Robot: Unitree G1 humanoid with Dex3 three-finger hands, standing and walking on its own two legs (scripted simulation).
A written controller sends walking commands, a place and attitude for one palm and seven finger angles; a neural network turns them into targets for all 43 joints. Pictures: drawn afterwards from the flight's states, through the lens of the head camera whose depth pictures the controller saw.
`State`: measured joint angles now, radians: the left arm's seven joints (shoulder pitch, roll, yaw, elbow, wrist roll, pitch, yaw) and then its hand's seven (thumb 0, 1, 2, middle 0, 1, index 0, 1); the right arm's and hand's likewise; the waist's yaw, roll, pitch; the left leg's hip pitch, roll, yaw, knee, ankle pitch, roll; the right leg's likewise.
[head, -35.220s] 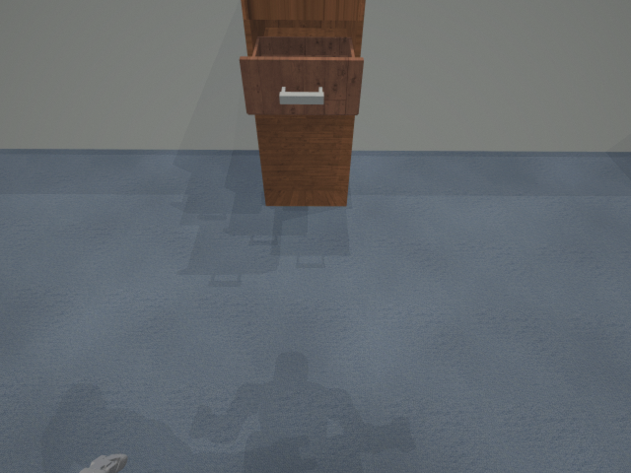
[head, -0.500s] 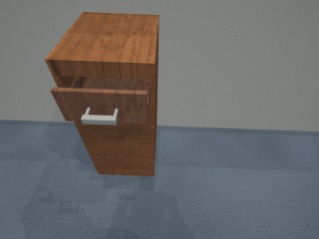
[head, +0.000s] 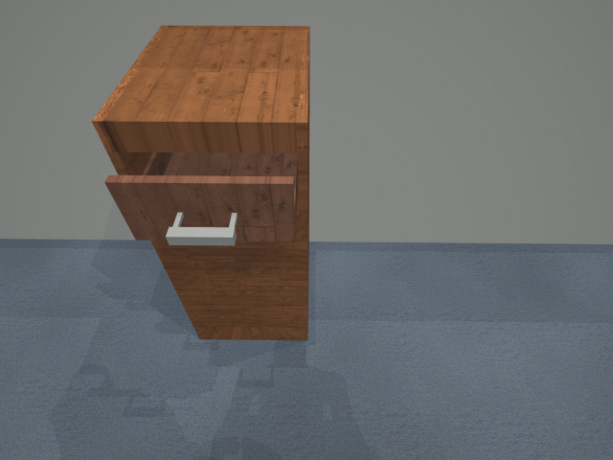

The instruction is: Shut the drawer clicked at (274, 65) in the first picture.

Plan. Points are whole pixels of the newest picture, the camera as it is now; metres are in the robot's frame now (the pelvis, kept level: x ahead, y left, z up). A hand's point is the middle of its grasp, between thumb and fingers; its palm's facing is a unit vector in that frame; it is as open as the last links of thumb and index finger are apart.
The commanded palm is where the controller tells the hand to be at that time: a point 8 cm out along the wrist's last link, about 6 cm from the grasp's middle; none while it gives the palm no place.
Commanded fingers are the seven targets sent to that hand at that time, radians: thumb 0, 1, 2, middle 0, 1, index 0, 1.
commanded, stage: look again from close up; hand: left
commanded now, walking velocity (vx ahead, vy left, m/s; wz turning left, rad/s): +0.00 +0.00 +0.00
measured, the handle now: (204, 227) +0.51 +0.22 -0.04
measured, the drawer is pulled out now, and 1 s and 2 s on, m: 0.08 0.08 0.08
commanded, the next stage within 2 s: raise the hand and make a fist in 0.12 s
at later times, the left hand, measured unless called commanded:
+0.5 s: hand (207, 367) +0.23 +0.14 +0.02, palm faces +0.09 -1.00 -0.02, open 6.7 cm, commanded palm +0.14 +0.21 -0.05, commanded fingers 0.00 0.90 0.90 -0.50 -0.62 -0.50 -0.62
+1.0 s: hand (213, 360) +0.25 +0.14 -0.02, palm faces -0.11 -0.99 -0.02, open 4.1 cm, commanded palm +0.21 +0.22 +0.00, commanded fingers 0.00 0.90 0.90 -1.00 -1.17 -1.00 -1.17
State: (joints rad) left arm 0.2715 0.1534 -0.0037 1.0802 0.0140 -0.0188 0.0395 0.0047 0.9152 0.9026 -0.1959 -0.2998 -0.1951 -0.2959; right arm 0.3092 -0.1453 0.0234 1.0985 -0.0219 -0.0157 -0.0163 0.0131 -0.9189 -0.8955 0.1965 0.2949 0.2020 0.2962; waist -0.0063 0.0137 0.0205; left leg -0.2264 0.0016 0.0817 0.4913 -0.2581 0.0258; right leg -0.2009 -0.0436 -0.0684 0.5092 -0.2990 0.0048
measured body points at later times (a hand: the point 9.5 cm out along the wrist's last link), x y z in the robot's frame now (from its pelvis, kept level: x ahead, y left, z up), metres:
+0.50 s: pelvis -0.01 -0.01 -0.03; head +0.01 -0.02 +0.42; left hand +0.22 +0.19 +0.02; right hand +0.16 -0.27 -0.11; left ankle +0.00 +0.10 -0.74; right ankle -0.02 -0.12 -0.74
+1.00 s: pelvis -0.03 -0.04 -0.07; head +0.04 -0.05 +0.38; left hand +0.25 +0.20 -0.01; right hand +0.13 -0.26 -0.17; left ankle +0.00 +0.10 -0.74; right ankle -0.02 -0.12 -0.74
